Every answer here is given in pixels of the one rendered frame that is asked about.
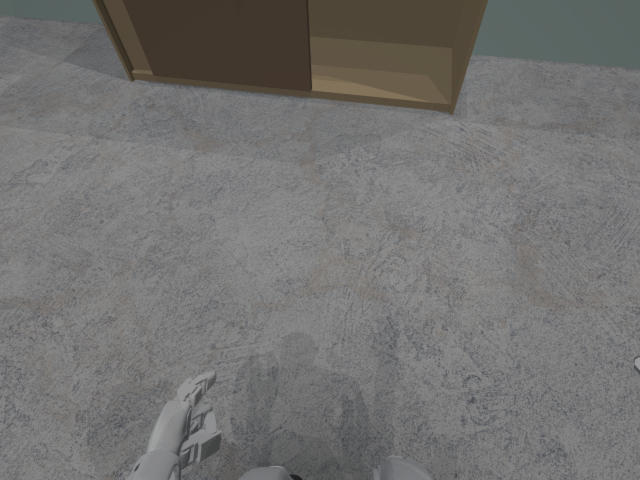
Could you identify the robot left hand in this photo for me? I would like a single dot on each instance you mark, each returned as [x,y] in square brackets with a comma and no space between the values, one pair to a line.
[176,429]

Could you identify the left robot forearm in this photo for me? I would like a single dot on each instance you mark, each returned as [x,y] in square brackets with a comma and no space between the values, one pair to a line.
[157,465]

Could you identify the robot right thigh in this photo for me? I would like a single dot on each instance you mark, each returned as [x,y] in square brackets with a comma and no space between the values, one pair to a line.
[400,469]

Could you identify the wardrobe door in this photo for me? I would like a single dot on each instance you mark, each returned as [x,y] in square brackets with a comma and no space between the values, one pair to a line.
[127,34]
[264,43]

